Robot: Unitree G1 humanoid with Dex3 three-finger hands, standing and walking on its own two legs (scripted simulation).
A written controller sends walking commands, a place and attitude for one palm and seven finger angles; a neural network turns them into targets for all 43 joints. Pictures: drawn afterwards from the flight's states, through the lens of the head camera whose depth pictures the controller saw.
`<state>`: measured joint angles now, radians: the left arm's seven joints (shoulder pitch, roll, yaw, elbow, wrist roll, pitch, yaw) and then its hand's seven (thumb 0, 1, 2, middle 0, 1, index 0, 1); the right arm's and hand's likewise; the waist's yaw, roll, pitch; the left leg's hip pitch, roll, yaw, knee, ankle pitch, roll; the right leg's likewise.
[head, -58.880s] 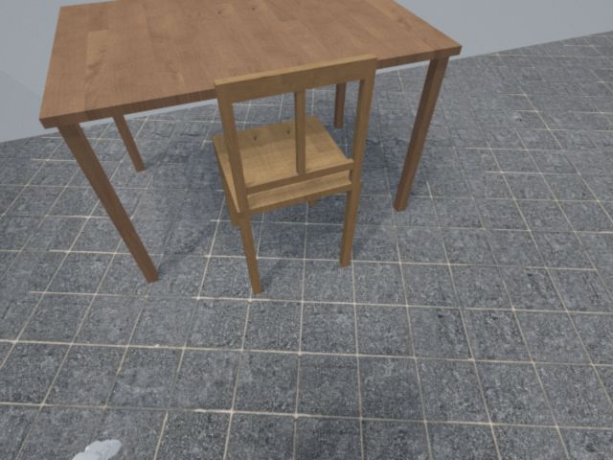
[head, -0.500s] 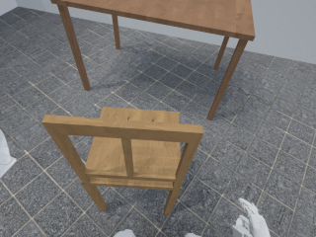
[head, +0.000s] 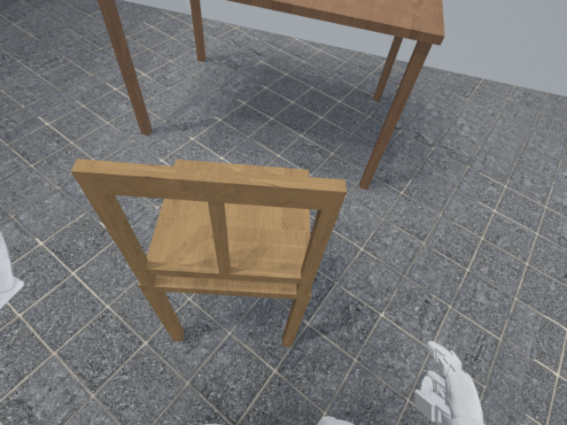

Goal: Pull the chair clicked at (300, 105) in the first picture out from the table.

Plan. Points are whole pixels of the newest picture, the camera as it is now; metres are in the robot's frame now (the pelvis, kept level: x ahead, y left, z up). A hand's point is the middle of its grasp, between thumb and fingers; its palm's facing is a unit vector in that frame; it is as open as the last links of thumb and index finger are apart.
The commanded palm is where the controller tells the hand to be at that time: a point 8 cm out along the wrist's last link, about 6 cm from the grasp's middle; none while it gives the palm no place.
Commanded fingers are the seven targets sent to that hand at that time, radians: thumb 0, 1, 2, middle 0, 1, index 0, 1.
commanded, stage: stop stepping back and stand still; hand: left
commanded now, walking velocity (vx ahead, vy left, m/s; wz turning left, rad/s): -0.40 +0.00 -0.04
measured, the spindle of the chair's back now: (220, 239) +0.43 +0.13 -0.09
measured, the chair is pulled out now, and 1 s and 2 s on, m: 0.65 0.65 0.65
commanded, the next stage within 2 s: let the arm hang, fingers relaxed in 0.74 s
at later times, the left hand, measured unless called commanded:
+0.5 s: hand out of the picture +0.12 +0.25 +0.17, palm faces +0.39 -0.81 -0.44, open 7.4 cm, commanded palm +0.06 +0.29 +0.19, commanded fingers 0.00 0.90 0.90 -0.20 -0.30 -0.20 -0.30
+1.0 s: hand out of the picture +0.11 +0.20 -0.05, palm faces +0.12 -0.93 -0.33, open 7.4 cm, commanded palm none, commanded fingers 0.00 0.90 0.90 -0.20 -0.30 -0.20 -0.30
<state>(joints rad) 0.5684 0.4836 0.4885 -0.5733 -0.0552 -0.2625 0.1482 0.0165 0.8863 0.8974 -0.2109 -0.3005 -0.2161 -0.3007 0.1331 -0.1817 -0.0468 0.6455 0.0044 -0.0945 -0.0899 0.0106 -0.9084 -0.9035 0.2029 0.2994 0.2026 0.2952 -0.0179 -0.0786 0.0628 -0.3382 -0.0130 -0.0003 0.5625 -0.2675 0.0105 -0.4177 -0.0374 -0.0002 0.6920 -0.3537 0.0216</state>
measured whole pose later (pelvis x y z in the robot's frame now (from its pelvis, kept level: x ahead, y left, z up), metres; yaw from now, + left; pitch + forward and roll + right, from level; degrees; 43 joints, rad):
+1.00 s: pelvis -0.08 -0.02 +0.00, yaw +1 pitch -1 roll +0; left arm 0.25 0.25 0.10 0.40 0.03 0.02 0.03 0.01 0.90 0.90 -0.19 -0.30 -0.20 -0.30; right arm 0.17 -0.22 -0.01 0.81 -0.02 -0.03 0.01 0.01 -0.91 -0.90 0.20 0.30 0.20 0.30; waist -0.01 0.03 -0.03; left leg -0.30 -0.02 -0.02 0.56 -0.25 0.01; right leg -0.27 -0.04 -0.05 0.56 -0.28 0.02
